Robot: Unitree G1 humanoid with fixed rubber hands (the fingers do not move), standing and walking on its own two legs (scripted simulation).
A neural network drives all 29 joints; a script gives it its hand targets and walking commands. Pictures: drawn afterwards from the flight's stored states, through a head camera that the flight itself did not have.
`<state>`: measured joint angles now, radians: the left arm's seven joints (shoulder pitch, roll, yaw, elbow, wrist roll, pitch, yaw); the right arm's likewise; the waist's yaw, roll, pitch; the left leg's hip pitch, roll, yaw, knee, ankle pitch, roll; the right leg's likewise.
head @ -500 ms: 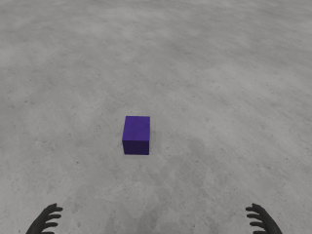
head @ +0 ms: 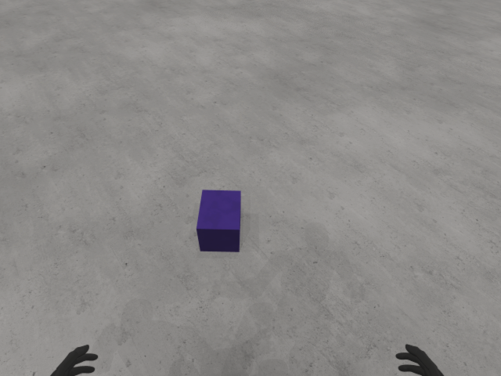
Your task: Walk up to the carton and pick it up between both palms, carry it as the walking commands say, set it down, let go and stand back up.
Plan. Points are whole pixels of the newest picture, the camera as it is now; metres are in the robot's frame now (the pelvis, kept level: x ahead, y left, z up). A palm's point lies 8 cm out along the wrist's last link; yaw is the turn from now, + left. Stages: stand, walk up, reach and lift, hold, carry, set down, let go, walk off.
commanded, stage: stand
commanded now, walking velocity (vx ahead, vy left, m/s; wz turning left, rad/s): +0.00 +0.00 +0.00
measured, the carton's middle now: (220, 220) +0.90 +0.12 -0.68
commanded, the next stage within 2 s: walk up in 0.62 s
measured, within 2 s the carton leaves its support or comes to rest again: neither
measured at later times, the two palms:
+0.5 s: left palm out of the picture +0.10 +0.31 -0.09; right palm out of the picture +0.10 -0.31 -0.09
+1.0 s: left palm out of the picture +0.12 +0.33 -0.08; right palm out of the picture +0.10 -0.35 -0.09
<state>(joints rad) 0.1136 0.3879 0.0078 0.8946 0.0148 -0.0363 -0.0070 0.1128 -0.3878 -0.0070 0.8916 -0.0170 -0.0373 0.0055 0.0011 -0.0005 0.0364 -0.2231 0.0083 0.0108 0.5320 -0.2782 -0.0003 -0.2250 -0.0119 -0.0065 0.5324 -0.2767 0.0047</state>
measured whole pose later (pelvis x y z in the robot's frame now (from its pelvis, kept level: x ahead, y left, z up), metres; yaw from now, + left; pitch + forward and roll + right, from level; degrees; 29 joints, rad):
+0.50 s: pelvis +0.00 +0.00 +0.01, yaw +0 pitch -2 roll +0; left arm 0.09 0.39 0.00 1.03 0.01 -0.03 0.00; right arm 0.09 -0.39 -0.01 1.04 -0.01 -0.03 0.00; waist 0.00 0.00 0.04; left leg -0.14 0.01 0.01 0.38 -0.19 0.00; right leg -0.15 -0.01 -0.01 0.38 -0.19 0.01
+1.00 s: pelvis +0.03 -0.01 +0.00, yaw +0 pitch -2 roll +0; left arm 0.21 0.46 0.07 0.92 0.04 -0.06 -0.05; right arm 0.25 -0.46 -0.09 0.90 -0.03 -0.03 0.06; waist -0.01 0.01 0.00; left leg -0.20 0.02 -0.03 0.57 -0.35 0.03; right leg -0.19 0.01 -0.03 0.56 -0.36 -0.03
